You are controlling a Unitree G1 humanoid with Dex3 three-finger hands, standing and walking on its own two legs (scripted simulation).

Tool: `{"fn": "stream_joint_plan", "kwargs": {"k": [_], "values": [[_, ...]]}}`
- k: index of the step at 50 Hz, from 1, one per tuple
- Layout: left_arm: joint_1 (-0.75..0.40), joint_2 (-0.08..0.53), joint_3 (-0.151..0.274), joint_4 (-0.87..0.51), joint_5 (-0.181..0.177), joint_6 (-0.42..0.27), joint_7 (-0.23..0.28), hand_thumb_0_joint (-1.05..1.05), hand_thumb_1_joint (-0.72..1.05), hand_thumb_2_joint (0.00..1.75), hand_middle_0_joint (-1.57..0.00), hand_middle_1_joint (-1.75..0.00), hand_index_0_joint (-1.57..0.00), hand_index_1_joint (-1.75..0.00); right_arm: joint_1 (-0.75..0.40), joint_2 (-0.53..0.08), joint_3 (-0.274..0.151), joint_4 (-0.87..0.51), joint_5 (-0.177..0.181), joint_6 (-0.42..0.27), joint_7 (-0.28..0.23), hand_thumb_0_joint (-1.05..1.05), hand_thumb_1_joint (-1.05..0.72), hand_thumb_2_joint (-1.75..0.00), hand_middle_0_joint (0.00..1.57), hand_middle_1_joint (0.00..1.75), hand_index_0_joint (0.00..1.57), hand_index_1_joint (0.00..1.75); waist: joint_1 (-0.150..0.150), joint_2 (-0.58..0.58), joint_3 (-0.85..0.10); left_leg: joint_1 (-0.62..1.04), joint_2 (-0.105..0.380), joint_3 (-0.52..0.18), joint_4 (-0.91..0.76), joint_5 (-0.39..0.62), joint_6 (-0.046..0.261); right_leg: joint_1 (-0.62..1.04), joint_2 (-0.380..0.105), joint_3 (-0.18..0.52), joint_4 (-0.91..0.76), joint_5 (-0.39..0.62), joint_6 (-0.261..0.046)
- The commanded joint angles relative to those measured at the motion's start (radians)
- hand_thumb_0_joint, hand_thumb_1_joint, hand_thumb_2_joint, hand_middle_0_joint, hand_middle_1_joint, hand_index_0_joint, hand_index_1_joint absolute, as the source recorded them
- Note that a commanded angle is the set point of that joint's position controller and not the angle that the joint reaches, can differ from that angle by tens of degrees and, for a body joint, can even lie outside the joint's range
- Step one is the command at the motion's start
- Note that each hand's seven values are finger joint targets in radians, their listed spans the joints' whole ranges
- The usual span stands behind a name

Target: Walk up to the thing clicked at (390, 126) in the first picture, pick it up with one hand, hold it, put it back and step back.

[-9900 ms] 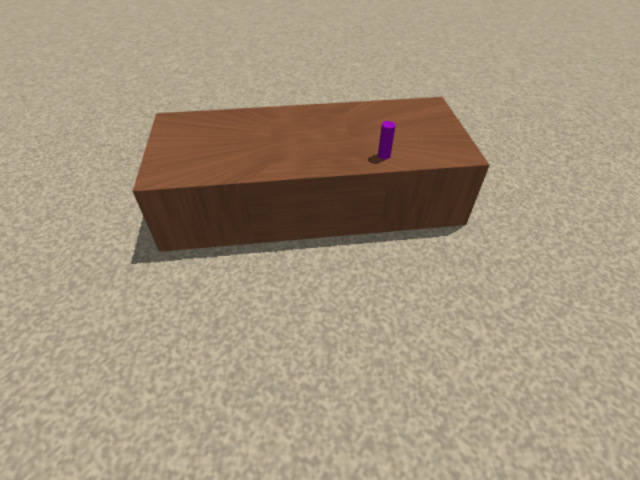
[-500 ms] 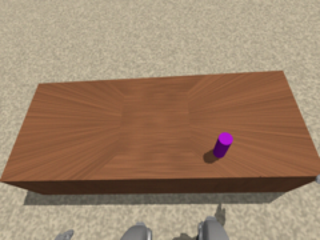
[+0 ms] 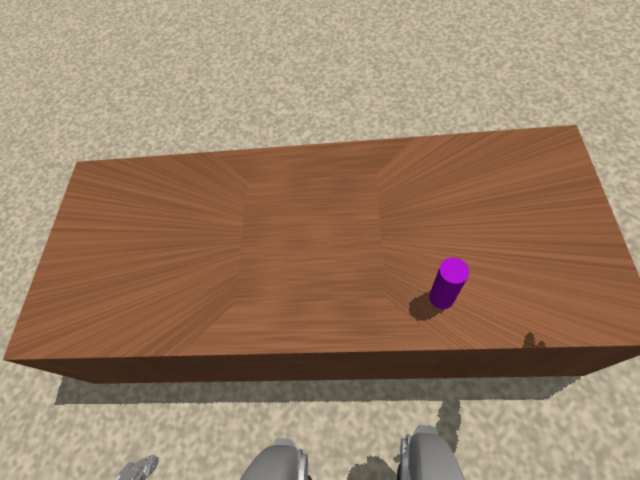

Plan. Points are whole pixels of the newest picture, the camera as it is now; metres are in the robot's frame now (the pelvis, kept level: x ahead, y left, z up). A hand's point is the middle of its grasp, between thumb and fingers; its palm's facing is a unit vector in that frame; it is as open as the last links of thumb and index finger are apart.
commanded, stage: go down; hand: right
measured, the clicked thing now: (447, 285) +0.47 -0.18 -0.29
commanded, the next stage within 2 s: approach in 0.34 s
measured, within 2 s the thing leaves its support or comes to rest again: neither
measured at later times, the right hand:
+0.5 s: hand out of the picture +0.37 -0.38 -0.01, palm faces +0.15 +0.98 -0.12, open 17.1 cm
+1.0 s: hand (547, 304) +0.40 -0.31 -0.21, palm faces +0.07 +1.00 +0.01, open 17.3 cm
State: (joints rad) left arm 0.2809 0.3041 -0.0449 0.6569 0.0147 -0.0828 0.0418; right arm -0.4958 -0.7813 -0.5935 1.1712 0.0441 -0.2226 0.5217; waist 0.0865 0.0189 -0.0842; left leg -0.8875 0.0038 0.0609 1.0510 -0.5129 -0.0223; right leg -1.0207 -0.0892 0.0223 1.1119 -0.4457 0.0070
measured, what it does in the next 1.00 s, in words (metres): lowers itself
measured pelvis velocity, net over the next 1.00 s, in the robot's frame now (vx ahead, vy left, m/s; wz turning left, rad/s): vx -0.05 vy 0.00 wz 0.10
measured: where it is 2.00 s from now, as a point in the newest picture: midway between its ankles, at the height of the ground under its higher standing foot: outside the picture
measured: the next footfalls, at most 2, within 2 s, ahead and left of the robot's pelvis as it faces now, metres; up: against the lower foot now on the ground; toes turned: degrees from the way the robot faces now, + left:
none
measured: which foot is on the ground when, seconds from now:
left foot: down 0.00-1.00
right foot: down 0.00-1.00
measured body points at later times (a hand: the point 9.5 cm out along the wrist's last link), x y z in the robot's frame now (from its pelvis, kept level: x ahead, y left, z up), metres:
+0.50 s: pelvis -0.01 -0.01 -0.01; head +0.13 -0.05 +0.42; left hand +0.07 +0.27 -0.10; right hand +0.36 -0.43 +0.00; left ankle -0.01 +0.14 -0.66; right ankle +0.04 -0.12 -0.66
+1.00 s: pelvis -0.05 +0.00 -0.21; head +0.15 -0.05 +0.18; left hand +0.07 +0.28 -0.31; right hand +0.40 -0.37 -0.20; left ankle -0.01 +0.14 -0.66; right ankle +0.04 -0.12 -0.66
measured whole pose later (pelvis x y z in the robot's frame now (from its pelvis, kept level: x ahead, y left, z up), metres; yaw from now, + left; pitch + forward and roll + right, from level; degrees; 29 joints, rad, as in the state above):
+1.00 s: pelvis -0.05 +0.00 -0.21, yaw +6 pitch +34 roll +8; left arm 0.12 0.29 -0.09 0.64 0.09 -0.12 0.00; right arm -0.72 -0.74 -0.74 1.15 0.21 -0.59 0.65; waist 0.13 0.03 -0.15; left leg -1.75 -0.02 0.07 1.91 -0.74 -0.03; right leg -1.91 -0.11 0.11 1.94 -0.64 0.00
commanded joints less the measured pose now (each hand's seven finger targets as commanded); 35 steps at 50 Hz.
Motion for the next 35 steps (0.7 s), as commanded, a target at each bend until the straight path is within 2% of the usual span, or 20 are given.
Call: {"fn": "stream_joint_plan", "kwargs": {"k": [1, 3, 4, 6, 8, 9, 11, 15, 17, 18, 19, 21, 22, 23, 24, 25, 28, 30, 31, 35], "values": [[0.119, 0.215, 0.081, -0.062, -0.006, -0.014, 0.012, 0.00, 0.90, 0.90, -0.20, -0.30, -0.20, -0.30, -0.238, -0.383, -0.055, -0.176, 0.025, -0.066, -0.003, 0.00, 0.44, -0.08, 0.06, 0.05, 0.05, 0.05, -0.025, -0.202, -0.408, 0.030, -0.025, -0.008, -0.124, 0.284, 0.046, 0.456, 0.034, 0.040, -0.129, 0.348, -0.036], [0.111, 0.206, 0.073, -0.076, -0.008, -0.013, 0.009, 0.00, 0.90, 0.90, -0.20, -0.30, -0.20, -0.30, -0.269, -0.394, -0.057, -0.215, 0.025, -0.071, -0.004, 0.00, 0.46, -0.07, 0.06, 0.05, 0.05, 0.05, -0.027, -0.220, -0.419, 0.013, -0.025, -0.008, -0.129, 0.258, 0.048, 0.478, 0.030, 0.044, -0.132, 0.332, -0.035], [0.119, 0.214, 0.078, -0.070, -0.008, -0.012, 0.010, 0.00, 0.90, 0.90, -0.20, -0.30, -0.20, -0.30, -0.224, -0.375, -0.053, -0.145, 0.027, -0.064, -0.002, 0.00, 0.47, -0.07, 0.06, 0.05, 0.05, 0.05, -0.022, -0.202, -0.386, 0.011, -0.026, -0.003, -0.131, 0.248, 0.046, 0.463, 0.026, 0.050, -0.141, 0.312, -0.033], [0.122, 0.220, 0.084, -0.065, -0.007, -0.014, 0.010, 0.00, 0.90, 0.90, -0.20, -0.30, -0.20, -0.30, -0.232, -0.356, -0.042, -0.148, 0.032, -0.068, 0.004, 0.00, 0.48, -0.07, 0.06, 0.05, 0.05, 0.05, -0.017, -0.192, -0.406, -0.008, -0.025, -0.003, -0.121, 0.259, 0.045, 0.471, 0.022, 0.062, -0.133, 0.339, -0.030], [0.126, 0.224, 0.079, -0.070, -0.004, -0.010, 0.011, 0.00, 0.90, 0.90, -0.20, -0.30, -0.20, -0.30, -0.287, -0.414, -0.065, -0.202, 0.026, -0.080, -0.005, 0.00, 0.48, -0.07, 0.05, 0.05, 0.05, 0.05, -0.023, -0.217, -0.446, 0.012, -0.023, -0.007, -0.119, 0.281, 0.046, 0.492, 0.027, 0.049, -0.119, 0.362, -0.035], [0.133, 0.223, 0.080, -0.065, -0.004, -0.009, 0.010, 0.00, 0.89, 0.91, -0.19, -0.30, -0.19, -0.30, -0.280, -0.414, -0.067, -0.191, 0.025, -0.080, -0.003, 0.00, 0.50, -0.08, 0.05, 0.05, 0.04, 0.05, -0.023, -0.218, -0.456, 0.015, -0.023, -0.006, -0.115, 0.292, 0.046, 0.495, 0.027, 0.048, -0.114, 0.388, -0.032], [0.128, 0.219, 0.080, -0.063, -0.004, -0.010, 0.008, 0.00, 0.90, 0.90, -0.19, -0.30, -0.19, -0.30, -0.253, -0.378, -0.049, -0.150, 0.025, -0.075, -0.001, 0.00, 0.48, -0.07, 0.06, 0.05, 0.05, 0.05, -0.016, -0.203, -0.412, -0.007, -0.025, -0.003, -0.115, 0.270, 0.047, 0.465, 0.026, 0.051, -0.115, 0.358, -0.032], [0.129, 0.212, 0.073, -0.072, -0.006, -0.004, 0.005, 0.00, 0.89, 0.91, -0.19, -0.30, -0.19, -0.30, -0.321, -0.423, -0.065, -0.193, 0.016, -0.088, -0.011, 0.00, 0.47, -0.07, 0.05, 0.05, 0.05, 0.05, -0.017, -0.209, -0.444, 0.022, -0.024, -0.011, -0.125, 0.260, 0.046, 0.453, 0.033, 0.039, -0.118, 0.306, -0.037], [0.126, 0.220, 0.079, -0.066, -0.007, -0.006, 0.005, 0.00, 0.90, 0.91, -0.19, -0.30, -0.20, -0.30, -0.275, -0.365, -0.034, -0.118, 0.023, -0.077, -0.001, 0.00, 0.44, -0.07, 0.06, 0.04, 0.05, 0.04, 0.000, -0.194, -0.393, -0.003, -0.028, -0.006, -0.124, 0.243, 0.046, 0.424, 0.033, 0.040, -0.121, 0.280, -0.035], [0.131, 0.222, 0.078, -0.062, -0.005, -0.005, 0.003, 0.00, 0.90, 0.90, -0.19, -0.30, -0.20, -0.30, -0.273, -0.379, -0.044, -0.130, 0.023, -0.080, -0.003, 0.00, 0.44, -0.07, 0.06, 0.05, 0.05, 0.05, -0.013, -0.195, -0.407, 0.001, -0.025, -0.004, -0.117, 0.251, 0.047, 0.432, 0.030, 0.044, -0.120, 0.296, -0.035], [0.126, 0.221, 0.074, -0.067, -0.005, -0.003, 0.003, 0.00, 0.90, 0.90, -0.20, -0.30, -0.20, -0.30, -0.343, -0.432, -0.064, -0.195, 0.020, -0.090, -0.009, 0.00, 0.45, -0.07, 0.06, 0.05, 0.05, 0.05, -0.020, -0.234, -0.414, -0.014, -0.025, -0.007, -0.118, 0.232, 0.049, 0.445, 0.031, 0.042, -0.122, 0.282, -0.033], [0.125, 0.222, 0.075, -0.066, -0.006, -0.003, 0.003, 0.00, 0.90, 0.91, -0.20, -0.30, -0.19, -0.30, -0.329, -0.408, -0.053, -0.145, 0.023, -0.088, -0.005, 0.00, 0.45, -0.07, 0.06, 0.04, 0.05, 0.04, -0.011, -0.231, -0.406, -0.037, -0.027, 0.000, -0.114, 0.208, 0.050, 0.449, 0.023, 0.055, -0.128, 0.262, -0.029], [0.128, 0.221, 0.074, -0.070, -0.006, -0.003, 0.001, 0.00, 0.88, 0.92, -0.20, -0.29, -0.19, -0.30, -0.316, -0.389, -0.045, -0.146, 0.024, -0.087, -0.004, 0.00, 0.53, -0.08, 0.04, 0.05, 0.05, 0.05, -0.010, -0.222, -0.414, -0.038, -0.029, 0.002, -0.107, 0.214, 0.049, 0.458, 0.022, 0.058, -0.127, 0.274, -0.027], [0.131, 0.222, 0.077, -0.061, -0.006, -0.005, 0.002, 0.00, 0.88, 0.91, -0.20, -0.30, -0.20, -0.31, -0.285, -0.360, -0.030, -0.082, 0.026, -0.082, 0.001, 0.00, 0.46, -0.08, 0.05, 0.05, 0.05, 0.05, 0.000, -0.196, -0.382, -0.051, -0.028, 0.001, -0.105, 0.217, 0.047, 0.419, 0.022, 0.056, -0.115, 0.268, -0.030], [0.128, 0.218, 0.072, -0.062, -0.005, -0.006, 0.000, 0.00, 0.88, 0.91, -0.20, -0.30, -0.20, -0.31, -0.276, -0.355, -0.038, -0.082, 0.033, -0.088, -0.001, 0.00, 0.45, -0.09, 0.06, 0.05, 0.05, 0.05, -0.004, -0.184, -0.362, -0.058, -0.031, 0.003, -0.094, 0.214, 0.047, 0.391, 0.024, 0.057, -0.109, 0.259, -0.031], [0.128, 0.213, 0.068, -0.066, -0.003, -0.005, -0.002, 0.00, 0.88, 0.91, -0.20, -0.30, -0.19, -0.30, -0.325, -0.385, -0.055, -0.132, 0.034, -0.106, -0.003, 0.00, 0.47, -0.09, 0.05, 0.05, 0.05, 0.05, -0.009, -0.191, -0.389, -0.053, -0.027, -0.003, -0.081, 0.229, 0.048, 0.377, 0.027, 0.050, -0.088, 0.273, -0.036], [0.109, 0.209, 0.066, -0.065, 0.003, -0.013, -0.012, 0.00, 0.88, 0.91, -0.20, -0.30, -0.19, -0.30, -0.283, -0.272, -0.018, -0.031, 0.064, -0.142, 0.016, 0.00, 0.49, -0.08, 0.05, 0.05, 0.05, 0.05, 0.014, -0.151, -0.328, -0.158, -0.030, 0.000, -0.014, 0.197, 0.048, 0.276, 0.018, 0.061, -0.024, 0.246, -0.037], [0.093, 0.207, 0.062, -0.070, 0.010, -0.024, -0.018, 0.00, 0.87, 0.91, -0.20, -0.30, -0.19, -0.30, -0.315, -0.259, -0.021, -0.035, 0.078, -0.194, 0.025, 0.00, 0.50, -0.09, 0.05, 0.05, 0.05, 0.05, 0.016, -0.151, -0.318, -0.255, -0.032, 0.002, 0.054, 0.145, 0.048, 0.202, 0.012, 0.078, 0.023, 0.187, -0.035], [0.093, 0.199, 0.054, -0.074, 0.015, -0.027, -0.020, 0.00, 0.87, 0.91, -0.20, -0.29, -0.19, -0.30, -0.344, -0.295, -0.054, -0.087, 0.084, -0.230, 0.025, 0.00, 0.49, -0.09, 0.05, 0.05, 0.05, 0.05, 0.007, -0.161, -0.365, -0.269, -0.030, -0.003, 0.091, 0.155, 0.049, 0.183, 0.014, 0.073, 0.061, 0.205, -0.036], [0.061, 0.202, 0.040, -0.106, 0.021, -0.052, -0.031, 0.00, 0.88, 0.92, -0.19, -0.29, -0.18, -0.30, -0.281, -0.223, -0.068, -0.085, 0.153, -0.336, 0.079, 0.00, 0.50, -0.07, 0.06, 0.05, 0.05, 0.05, 0.017, -0.173, -0.486, -0.451, -0.036, 0.004, 0.265, 0.108, 0.049, 0.077, 0.009, 0.091, 0.231, 0.206, -0.029]]}}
